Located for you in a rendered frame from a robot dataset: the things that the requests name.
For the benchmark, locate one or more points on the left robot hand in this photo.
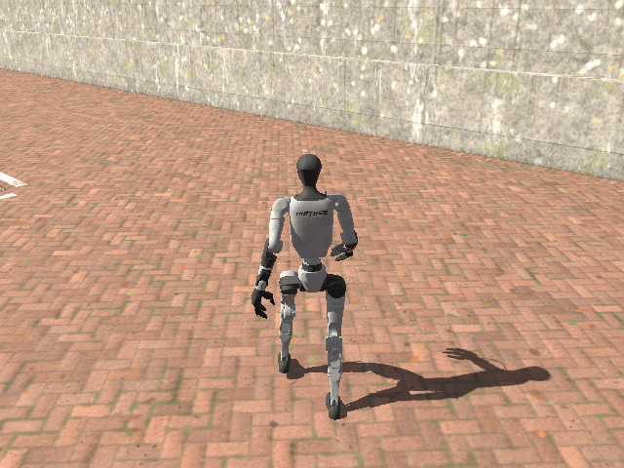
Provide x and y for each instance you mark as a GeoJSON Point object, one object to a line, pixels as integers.
{"type": "Point", "coordinates": [256, 299]}

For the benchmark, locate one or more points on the robot left forearm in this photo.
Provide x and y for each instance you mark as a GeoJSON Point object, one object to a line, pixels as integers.
{"type": "Point", "coordinates": [265, 268]}

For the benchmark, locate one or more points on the robot head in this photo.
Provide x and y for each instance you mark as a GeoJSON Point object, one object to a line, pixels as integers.
{"type": "Point", "coordinates": [308, 169]}

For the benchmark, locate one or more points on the robot right forearm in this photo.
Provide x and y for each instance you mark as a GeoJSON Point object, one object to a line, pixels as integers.
{"type": "Point", "coordinates": [351, 247]}

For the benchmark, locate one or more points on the left robot upper arm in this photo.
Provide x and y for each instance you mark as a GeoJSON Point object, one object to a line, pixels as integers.
{"type": "Point", "coordinates": [276, 224]}

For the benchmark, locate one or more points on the right robot hand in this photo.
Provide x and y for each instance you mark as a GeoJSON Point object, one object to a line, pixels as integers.
{"type": "Point", "coordinates": [338, 250]}

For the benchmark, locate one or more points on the robot torso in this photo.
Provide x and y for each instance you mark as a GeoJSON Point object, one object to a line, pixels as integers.
{"type": "Point", "coordinates": [311, 234]}

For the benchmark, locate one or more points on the right robot upper arm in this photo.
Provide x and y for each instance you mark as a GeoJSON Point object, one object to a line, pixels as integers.
{"type": "Point", "coordinates": [345, 218]}

